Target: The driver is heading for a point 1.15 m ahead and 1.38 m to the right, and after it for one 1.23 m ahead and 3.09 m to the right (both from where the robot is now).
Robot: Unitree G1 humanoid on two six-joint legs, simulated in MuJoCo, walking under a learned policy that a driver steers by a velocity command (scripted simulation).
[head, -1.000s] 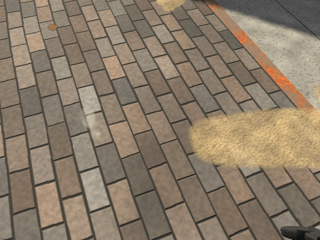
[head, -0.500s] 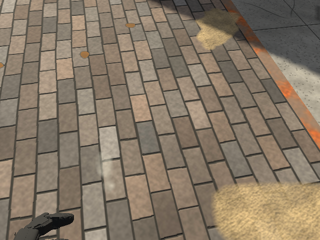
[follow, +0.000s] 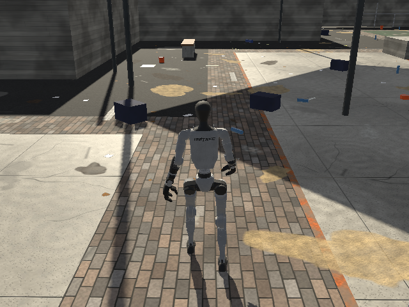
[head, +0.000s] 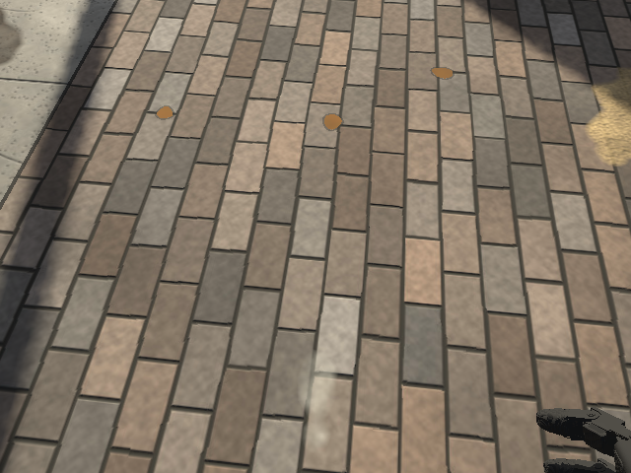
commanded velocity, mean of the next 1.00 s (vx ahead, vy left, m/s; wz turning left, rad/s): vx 0.04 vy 0.00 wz -0.50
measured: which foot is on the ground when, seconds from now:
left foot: down 0.00-0.38, up 0.40-0.82, down 0.84-1.00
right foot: up 0.00-0.34, down 0.36-0.84, up 0.86-1.00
